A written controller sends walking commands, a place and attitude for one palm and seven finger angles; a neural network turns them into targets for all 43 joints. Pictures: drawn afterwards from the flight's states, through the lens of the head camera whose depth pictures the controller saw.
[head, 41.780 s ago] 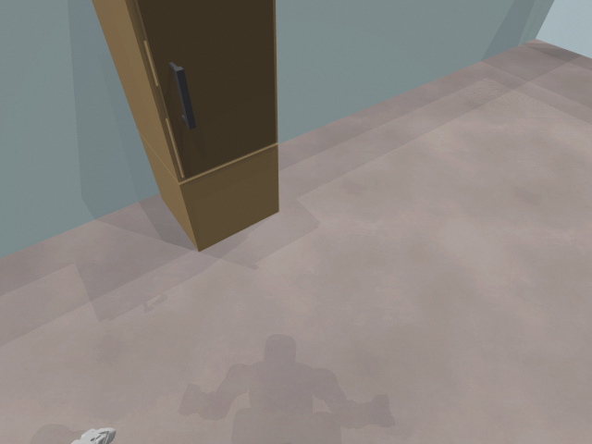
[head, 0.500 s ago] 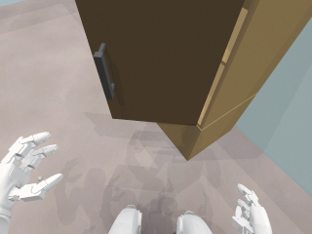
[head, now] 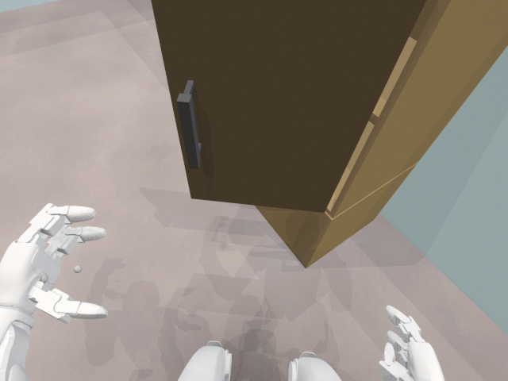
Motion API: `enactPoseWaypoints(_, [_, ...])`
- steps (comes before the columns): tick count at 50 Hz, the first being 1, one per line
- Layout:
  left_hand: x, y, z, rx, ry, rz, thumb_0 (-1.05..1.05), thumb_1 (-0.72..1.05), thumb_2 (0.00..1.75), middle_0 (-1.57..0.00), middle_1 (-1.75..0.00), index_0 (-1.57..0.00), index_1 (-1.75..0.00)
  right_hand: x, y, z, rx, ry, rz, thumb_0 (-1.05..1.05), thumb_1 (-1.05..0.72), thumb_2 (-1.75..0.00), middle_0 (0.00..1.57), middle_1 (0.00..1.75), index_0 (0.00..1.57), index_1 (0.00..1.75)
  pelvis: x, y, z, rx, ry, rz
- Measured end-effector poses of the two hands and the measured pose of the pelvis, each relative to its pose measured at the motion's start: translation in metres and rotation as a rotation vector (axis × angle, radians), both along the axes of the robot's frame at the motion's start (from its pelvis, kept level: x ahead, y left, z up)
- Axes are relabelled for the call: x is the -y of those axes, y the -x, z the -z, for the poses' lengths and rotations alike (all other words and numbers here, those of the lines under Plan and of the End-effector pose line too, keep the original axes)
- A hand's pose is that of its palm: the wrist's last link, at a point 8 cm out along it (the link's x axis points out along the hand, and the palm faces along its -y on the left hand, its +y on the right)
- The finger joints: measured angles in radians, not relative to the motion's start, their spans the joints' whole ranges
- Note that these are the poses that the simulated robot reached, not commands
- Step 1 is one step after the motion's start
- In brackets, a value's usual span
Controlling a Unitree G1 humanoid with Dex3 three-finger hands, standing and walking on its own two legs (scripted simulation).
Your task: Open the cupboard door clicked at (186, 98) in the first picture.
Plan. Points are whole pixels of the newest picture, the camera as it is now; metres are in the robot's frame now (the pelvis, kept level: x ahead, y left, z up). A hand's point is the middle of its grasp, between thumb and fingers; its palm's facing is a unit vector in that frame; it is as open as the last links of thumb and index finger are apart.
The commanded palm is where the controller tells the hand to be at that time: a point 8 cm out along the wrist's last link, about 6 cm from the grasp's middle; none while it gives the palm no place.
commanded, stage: raise the hand with hooked fingers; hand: left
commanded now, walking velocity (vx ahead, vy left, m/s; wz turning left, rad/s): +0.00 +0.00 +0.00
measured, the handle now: (192, 127) +0.55 +0.17 +0.04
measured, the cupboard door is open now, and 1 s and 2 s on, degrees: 50 50 50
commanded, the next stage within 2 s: move the hooked fingers beside the handle in 0.86 s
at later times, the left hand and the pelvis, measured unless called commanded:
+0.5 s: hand (77, 230) +0.30 +0.28 +0.07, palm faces +0.00 -1.00 -0.03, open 14.0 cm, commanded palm +0.27 +0.32 +0.07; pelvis +0.01 +0.01 +0.01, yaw +0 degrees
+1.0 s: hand (89, 232) +0.30 +0.26 +0.06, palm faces +0.00 -1.00 -0.03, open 14.0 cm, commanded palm +0.28 +0.31 +0.07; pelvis +0.01 -0.01 +0.01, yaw +0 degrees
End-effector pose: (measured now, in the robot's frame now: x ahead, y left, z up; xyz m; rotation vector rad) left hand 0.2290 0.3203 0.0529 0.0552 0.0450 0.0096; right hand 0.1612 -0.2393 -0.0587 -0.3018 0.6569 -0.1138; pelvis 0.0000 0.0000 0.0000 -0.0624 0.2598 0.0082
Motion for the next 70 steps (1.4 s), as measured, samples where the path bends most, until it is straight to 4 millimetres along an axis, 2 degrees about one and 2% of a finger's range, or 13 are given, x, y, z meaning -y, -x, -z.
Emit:
enactPoseWaypoints(9, [-0.01,-0.018,-0.005,0.003,0.009,0.006,-0.01,-0.47,0.32,-0.29,-1.18,-0.3,-1.18,-0.007,-0.002,-0.002,-0.024,0.006,-0.002,0.01,-0.9,-0.9,0.21,0.3,0.21,0.3,-0.006,-0.004,-0.004,-0.001,0.005,0.0])
enactPoseWaypoints(23, [-0.016,-0.048,-0.016,0.009,0.02,0.005,-0.01,-0.5,0.3,-0.3,-1.2,-0.3,-1.2,0.003,0.007,-0.003,-0.083,0.015,0.038,0.01,-0.9,-0.9,0.2,0.3,0.21,0.3,-0.006,-0.01,-0.01,-0.008,0.001,0.007])
enactPoseWaypoints(41, [0.0,-0.05,-0.011,0.006,0.022,0.01,-0.02,-0.5,0.3,-0.3,-1.2,-0.3,-1.2,0.015,0.008,0.0,-0.098,0.01,0.059,0.01,-0.9,-0.9,0.2,0.3,0.21,0.3,0.004,-0.013,-0.01,-0.014,-0.006,0.011])
enactPoseWaypoints(53, [0.002,-0.052,-0.011,0.008,0.026,0.001,-0.02,-0.5,0.3,-0.3,-1.2,-0.3,-1.2,0.017,0.003,0.003,-0.089,0.005,0.049,0.01,-0.9,-0.9,0.2,0.3,0.21,0.3,0.009,-0.012,-0.008,-0.014,-0.008,0.009])
enactPoseWaypoints(61, [0.002,-0.079,-0.006,0.017,0.039,0.012,-0.02,-0.5,0.3,-0.3,-1.2,-0.3,-1.2,0.023,0.011,0.009,-0.125,0.028,0.063,0.01,-0.9,-0.9,0.2,0.3,0.21,0.3,0.011,-0.009,-0.003,-0.025,-0.005,0.009])
enactPoseWaypoints(70, [0.009,-0.107,-0.009,0.012,0.044,0.028,-0.02,-0.5,0.3,-0.3,-1.2,-0.3,-1.2,0.026,0.031,0.012,-0.186,0.022,0.111,0.01,-0.9,-0.9,0.2,0.3,0.21,0.3,0.008,-0.011,-0.006,-0.039,-0.01,0.024])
